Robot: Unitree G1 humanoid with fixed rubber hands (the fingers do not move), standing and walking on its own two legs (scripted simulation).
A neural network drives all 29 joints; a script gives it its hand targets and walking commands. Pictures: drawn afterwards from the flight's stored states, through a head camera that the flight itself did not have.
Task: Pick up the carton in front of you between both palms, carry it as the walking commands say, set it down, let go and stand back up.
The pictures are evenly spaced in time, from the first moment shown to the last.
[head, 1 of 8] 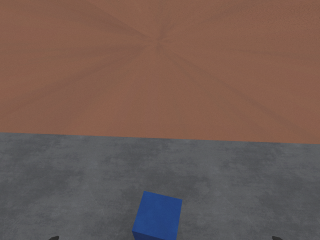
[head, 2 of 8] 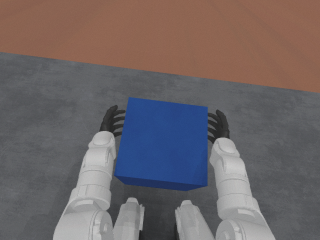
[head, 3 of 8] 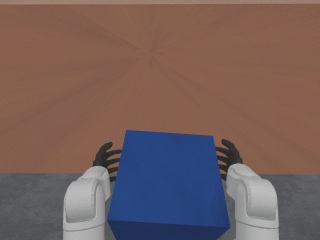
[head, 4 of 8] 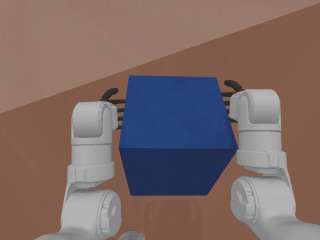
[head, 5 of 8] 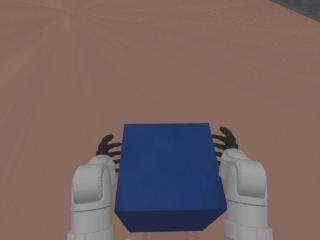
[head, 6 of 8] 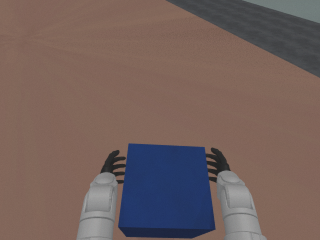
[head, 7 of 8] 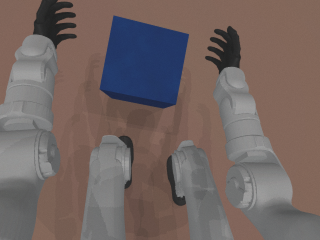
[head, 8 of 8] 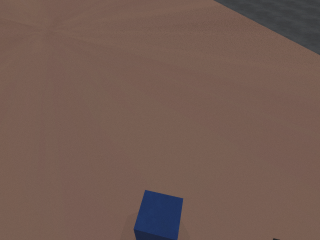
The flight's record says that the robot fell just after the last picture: no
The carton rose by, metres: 1.08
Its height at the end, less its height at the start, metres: +0.36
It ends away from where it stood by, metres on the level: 5.40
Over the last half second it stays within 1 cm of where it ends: yes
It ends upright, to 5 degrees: yes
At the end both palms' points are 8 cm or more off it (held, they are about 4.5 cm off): yes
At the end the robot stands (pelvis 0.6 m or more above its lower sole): yes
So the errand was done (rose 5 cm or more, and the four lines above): yes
